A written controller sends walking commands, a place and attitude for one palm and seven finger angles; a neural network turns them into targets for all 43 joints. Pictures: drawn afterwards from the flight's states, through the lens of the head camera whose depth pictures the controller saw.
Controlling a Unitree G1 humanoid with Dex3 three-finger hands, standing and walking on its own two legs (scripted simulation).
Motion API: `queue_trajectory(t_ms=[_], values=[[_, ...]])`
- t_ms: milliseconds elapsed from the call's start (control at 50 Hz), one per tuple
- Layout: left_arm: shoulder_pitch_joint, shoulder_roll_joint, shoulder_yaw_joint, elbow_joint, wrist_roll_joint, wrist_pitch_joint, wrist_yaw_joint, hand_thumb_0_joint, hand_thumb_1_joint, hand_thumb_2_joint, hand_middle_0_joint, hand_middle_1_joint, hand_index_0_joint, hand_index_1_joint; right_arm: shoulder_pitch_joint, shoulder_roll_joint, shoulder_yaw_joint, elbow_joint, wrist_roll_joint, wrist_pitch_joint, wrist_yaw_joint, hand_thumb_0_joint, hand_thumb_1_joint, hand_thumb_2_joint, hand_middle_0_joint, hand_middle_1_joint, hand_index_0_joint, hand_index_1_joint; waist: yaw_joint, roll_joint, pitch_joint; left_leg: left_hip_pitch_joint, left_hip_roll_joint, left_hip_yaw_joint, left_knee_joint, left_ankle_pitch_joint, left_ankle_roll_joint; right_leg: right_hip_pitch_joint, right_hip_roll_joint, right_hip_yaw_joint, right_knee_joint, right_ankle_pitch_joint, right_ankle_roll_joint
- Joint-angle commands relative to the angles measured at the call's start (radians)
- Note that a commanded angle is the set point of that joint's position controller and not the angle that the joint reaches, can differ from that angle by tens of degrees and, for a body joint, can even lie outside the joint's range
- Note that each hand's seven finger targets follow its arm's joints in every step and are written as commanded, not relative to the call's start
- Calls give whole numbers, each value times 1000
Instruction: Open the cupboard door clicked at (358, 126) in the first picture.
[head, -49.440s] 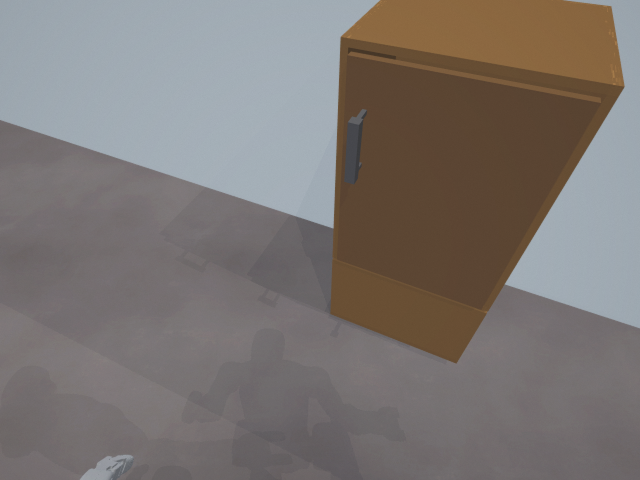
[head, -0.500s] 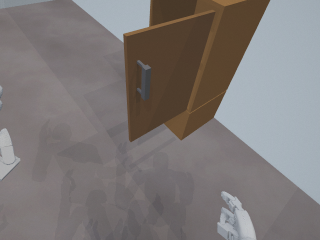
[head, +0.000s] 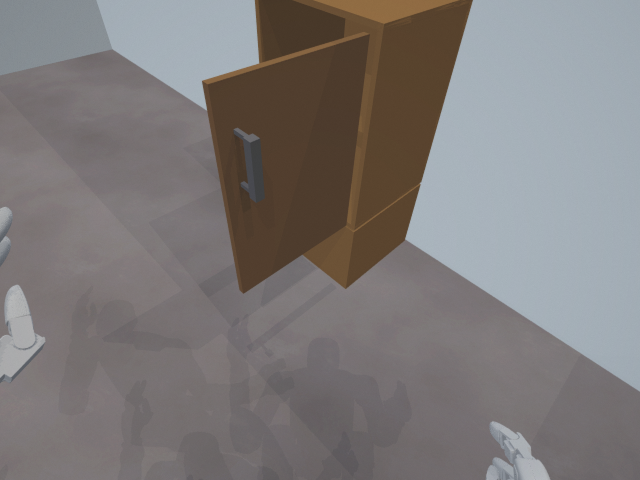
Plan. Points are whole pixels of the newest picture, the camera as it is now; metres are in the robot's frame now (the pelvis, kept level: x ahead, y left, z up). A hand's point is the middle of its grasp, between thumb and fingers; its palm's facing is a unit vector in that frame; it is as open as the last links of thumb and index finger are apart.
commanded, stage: stop stepping back and stand still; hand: left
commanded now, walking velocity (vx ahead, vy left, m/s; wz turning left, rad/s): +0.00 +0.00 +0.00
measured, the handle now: (248, 165) +0.69 +0.16 +0.02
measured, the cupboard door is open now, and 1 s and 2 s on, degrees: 89 89 89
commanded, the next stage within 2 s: let the arm hang, fingers relaxed in 0.90 s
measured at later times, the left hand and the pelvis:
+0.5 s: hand (6, 367) +0.18 +0.27 +0.17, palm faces +0.33 -0.81 -0.48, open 7.4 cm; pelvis -0.03 +0.02 +0.01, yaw +0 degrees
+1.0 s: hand out of the picture +0.15 +0.28 +0.17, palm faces +0.41 -0.79 -0.45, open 7.4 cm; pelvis -0.05 +0.02 +0.01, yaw +0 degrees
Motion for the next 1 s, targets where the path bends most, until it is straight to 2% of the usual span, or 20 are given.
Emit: queue_trajectory(t_ms=[0,40,80,100,140,160,200,220,260,280,300,340,400,500,660,720,800,840,960,980], values=[[-21,200,177,-233,-4,-62,21,0,900,900,-200,-300,-200,-300,-108,-113,-27,-158,-4,-62,-6,0,-900,-900,200,300,200,300,39,197,-1,-59,226,-268,-278,-112,35,45,-15,-15,-98,39,-11],[21,193,190,-162,-13,-50,16,0,900,900,-200,-300,-200,-300,-109,-111,-28,-164,-2,-50,-6,0,-900,-900,200,300,200,300,32,100,-5,-82,139,-196,-198,-199,-18,66,-42,57,-248,113,-34],[36,154,154,-111,-23,-40,5,0,900,900,-200,-300,-200,-300,-99,-99,-38,-159,2,-26,1,0,-900,-900,200,300,200,300,18,-84,17,12,58,-147,57,-133,-60,-137,-184,303,-443,-109,-102],[11,129,122,-115,-26,-32,1,0,900,900,-200,-300,-200,-300,-97,-101,-43,-145,7,-13,3,0,-900,-900,200,300,200,300,18,-129,53,34,41,-145,197,-96,-70,-224,-257,376,-498,-130,-140],[-52,114,91,-110,-16,-23,5,0,900,900,-200,-300,-200,-300,-108,-99,-33,-138,7,-12,2,0,-900,-900,200,300,200,300,17,-99,47,5,49,-159,232,-104,-62,-186,-263,322,-453,43,-147],[-90,125,81,-105,-11,-21,7,0,900,900,-200,-300,-200,-300,-107,-90,-20,-131,6,-18,-2,0,-900,-900,200,300,200,300,14,-78,38,8,61,-161,121,-92,-56,-123,-233,245,-401,143,-122],[-159,113,54,-103,-2,-19,10,0,900,900,-200,-300,-200,-300,-106,-94,-12,-123,6,-36,-18,0,-900,-900,200,300,200,300,15,8,10,102,67,-159,-107,45,-45,-60,-128,123,-302,244,-49],[-188,117,48,-121,4,-21,11,0,900,900,-200,-300,-200,-300,-115,-105,-15,-126,6,-46,-26,0,-900,-900,200,300,200,300,27,66,0,141,97,-192,-155,119,-34,-54,-75,90,-257,277,-18],[-205,143,52,-174,11,-22,13,0,900,900,-200,-300,-200,-300,-125,-115,-19,-140,8,-58,-39,0,-900,-900,200,300,200,300,43,95,-33,167,141,-225,-152,192,-14,-23,-44,75,-248,319,8],[-183,165,78,-197,16,-20,17,0,900,900,-200,-300,-200,-300,-116,-107,-14,-144,4,-60,-38,0,-900,-900,200,300,200,300,40,95,-71,179,125,-216,-127,327,-15,23,-36,59,-213,442,3],[-160,175,88,-227,13,-20,14,0,900,900,-200,-300,-200,-300,-114,-99,-7,-148,0,-59,-35,0,-900,-900,200,300,200,300,40,142,-107,186,125,-224,-137,413,-25,52,-33,29,-173,475,5],[-119,197,107,-308,8,-25,14,0,900,900,-200,-300,-200,-300,-123,-102,-10,-164,-1,-66,-28,0,-900,-900,200,300,200,300,51,192,-151,193,132,-242,-164,445,-50,86,-12,6,-150,400,5],[14,186,134,-325,-3,-28,15,0,900,900,-200,-300,-200,-300,-130,-96,-9,-184,-3,-67,-17,0,-900,-900,200,300,200,300,58,220,-128,122,139,-246,-196,346,-50,113,-6,-1,-172,320,5],[121,168,171,-226,-27,-35,13,0,900,900,-200,-300,-200,-300,-127,-99,-18,-182,2,-43,-11,0,-900,-900,200,300,200,300,39,143,-87,44,120,-229,-185,184,-60,114,-29,27,-241,343,-5],[-22,129,91,-161,-15,-23,7,0,900,900,-200,-300,-200,-300,-145,-113,-22,-166,7,-39,-27,0,-900,-900,200,300,200,300,30,106,-14,48,115,-231,-240,-115,-45,3,-33,56,-326,154,1],[-95,125,61,-184,0,-17,11,0,900,900,-200,-300,-200,-300,-144,-115,-22,-163,3,-45,-31,0,-900,-900,200,300,200,300,34,87,-16,62,105,-225,-237,-152,-41,-8,-33,61,-346,112,1],[-143,149,70,-239,15,-19,22,0,900,900,-200,-300,-200,-300,-146,-109,-17,-161,-5,-57,-34,0,-900,-900,200,300,200,300,41,142,-21,69,94,-227,-238,-162,-41,-4,-35,62,-348,95,-5],[-120,174,101,-234,15,-17,26,0,900,900,-200,-300,-200,-300,-147,-107,-18,-159,-8,-59,-34,0,-900,-900,200,300,200,300,44,137,-20,59,92,-230,-241,-163,-45,4,-34,59,-350,97,-7],[-17,143,106,-178,-7,-15,20,0,900,900,-200,-300,-200,-300,-143,-94,-14,-162,-3,-45,-25,0,-900,-900,200,300,200,300,41,125,-36,72,83,-212,-202,-24,-57,22,-43,55,-353,186,-12],[-115,-37,-309,617,76,137,-128,0,900,900,-200,-300,-200,-300,-175,-275,-65,113,8,-67,69,0,-900,-900,200,300,200,300,1,151,38,-28,127,-271,-36,231,-33,-101,-100,18,-186,331,-39]])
